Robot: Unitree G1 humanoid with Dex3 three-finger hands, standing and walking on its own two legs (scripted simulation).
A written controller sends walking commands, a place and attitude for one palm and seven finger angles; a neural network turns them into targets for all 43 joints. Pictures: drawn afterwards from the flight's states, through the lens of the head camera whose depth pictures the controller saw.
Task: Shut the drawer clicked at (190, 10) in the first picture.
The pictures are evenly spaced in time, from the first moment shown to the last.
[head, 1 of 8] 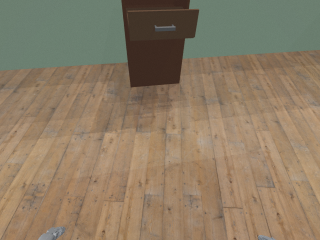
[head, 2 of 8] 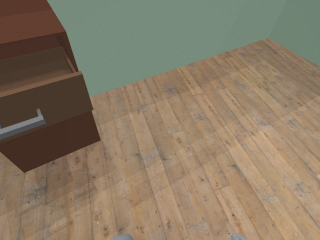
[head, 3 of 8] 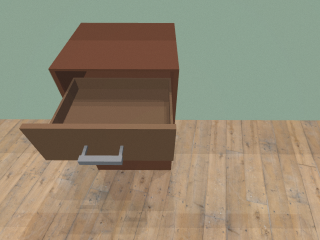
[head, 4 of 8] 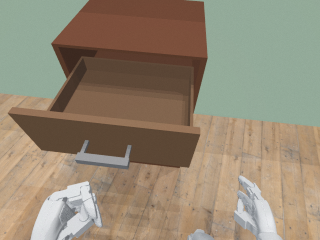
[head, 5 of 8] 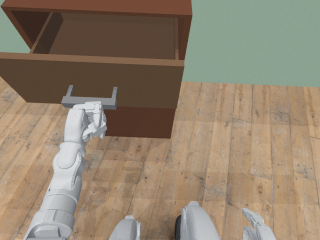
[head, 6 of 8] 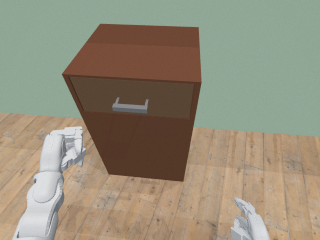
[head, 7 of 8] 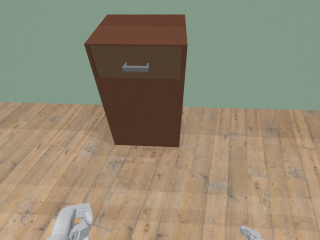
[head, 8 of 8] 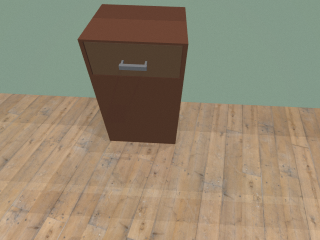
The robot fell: no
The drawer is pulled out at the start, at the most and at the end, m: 0.29 0.29 0.00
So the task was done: yes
